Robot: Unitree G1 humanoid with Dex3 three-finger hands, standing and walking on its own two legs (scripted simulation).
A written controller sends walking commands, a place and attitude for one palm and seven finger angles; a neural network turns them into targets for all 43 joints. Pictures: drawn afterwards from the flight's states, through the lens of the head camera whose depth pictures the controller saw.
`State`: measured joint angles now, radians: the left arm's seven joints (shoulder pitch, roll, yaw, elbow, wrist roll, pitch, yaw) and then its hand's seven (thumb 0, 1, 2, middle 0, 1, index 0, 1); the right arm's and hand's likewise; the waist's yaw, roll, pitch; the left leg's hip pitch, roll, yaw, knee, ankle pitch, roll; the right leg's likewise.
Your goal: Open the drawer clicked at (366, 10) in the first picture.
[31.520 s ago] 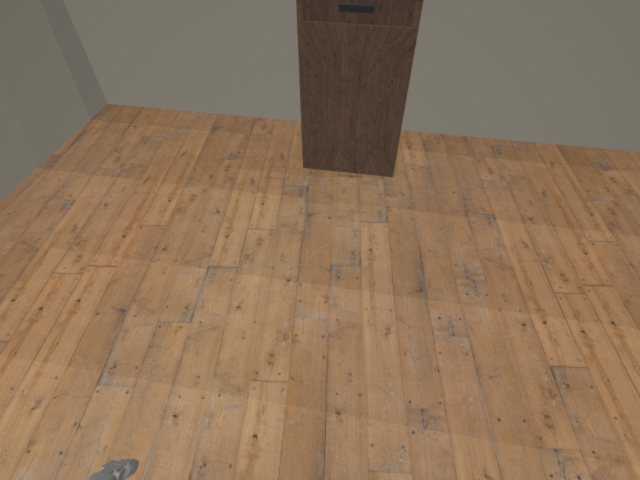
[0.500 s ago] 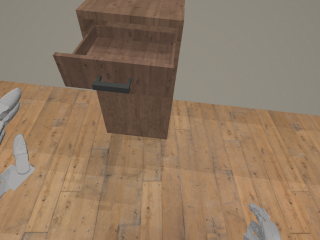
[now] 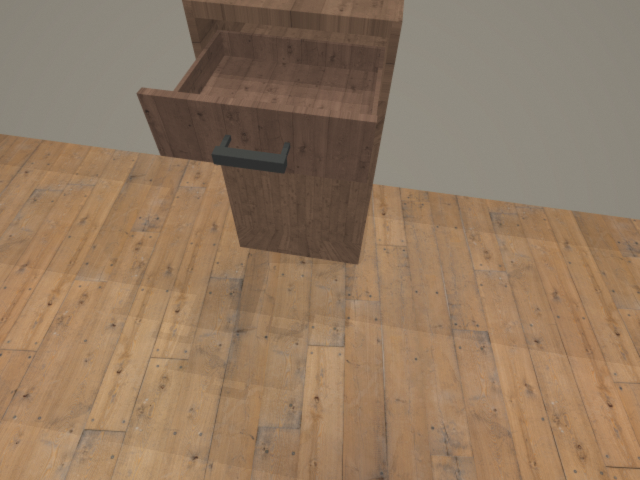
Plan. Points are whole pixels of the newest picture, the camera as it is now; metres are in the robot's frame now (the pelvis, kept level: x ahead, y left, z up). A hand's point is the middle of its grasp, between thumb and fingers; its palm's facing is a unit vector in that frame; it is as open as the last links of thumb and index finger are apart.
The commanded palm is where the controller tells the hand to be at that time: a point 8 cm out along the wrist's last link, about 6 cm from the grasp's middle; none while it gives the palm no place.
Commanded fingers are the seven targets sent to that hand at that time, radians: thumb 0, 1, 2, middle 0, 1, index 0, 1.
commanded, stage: let the arm hang, fingers relaxed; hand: left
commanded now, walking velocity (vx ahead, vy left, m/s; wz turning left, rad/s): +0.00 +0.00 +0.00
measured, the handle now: (253, 151) +0.63 +0.17 +0.01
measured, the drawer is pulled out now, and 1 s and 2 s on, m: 0.30 0.30 0.30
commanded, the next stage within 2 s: look to check the result in 0.60 s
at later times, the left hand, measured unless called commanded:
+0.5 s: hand out of the picture +0.03 +0.17 -0.17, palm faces -0.02 -0.98 -0.21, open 7.3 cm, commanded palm none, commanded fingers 0.00 0.90 0.90 -0.20 -0.30 -0.20 -0.30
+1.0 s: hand out of the picture +0.02 +0.16 -0.17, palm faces +0.00 -0.98 -0.20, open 7.3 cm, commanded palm none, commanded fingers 0.00 0.90 0.90 -0.20 -0.30 -0.20 -0.30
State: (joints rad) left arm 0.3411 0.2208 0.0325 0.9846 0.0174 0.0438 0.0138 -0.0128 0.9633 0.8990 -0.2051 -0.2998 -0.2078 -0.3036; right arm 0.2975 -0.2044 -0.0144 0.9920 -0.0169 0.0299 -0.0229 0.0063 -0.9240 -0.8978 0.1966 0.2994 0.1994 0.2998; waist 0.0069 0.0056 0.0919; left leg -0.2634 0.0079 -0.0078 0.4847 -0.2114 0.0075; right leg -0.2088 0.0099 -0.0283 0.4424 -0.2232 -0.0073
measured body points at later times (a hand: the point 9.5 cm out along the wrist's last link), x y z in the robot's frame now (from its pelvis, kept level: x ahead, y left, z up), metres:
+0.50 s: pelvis +0.00 +0.00 +0.00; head +0.02 -0.01 +0.45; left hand +0.03 +0.22 -0.15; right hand -0.02 -0.21 -0.16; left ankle +0.03 +0.11 -0.74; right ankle +0.01 -0.12 -0.74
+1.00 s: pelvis +0.02 -0.01 +0.00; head +0.04 -0.02 +0.45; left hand +0.02 +0.21 -0.15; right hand +0.00 -0.22 -0.16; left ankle +0.03 +0.11 -0.74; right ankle +0.01 -0.12 -0.74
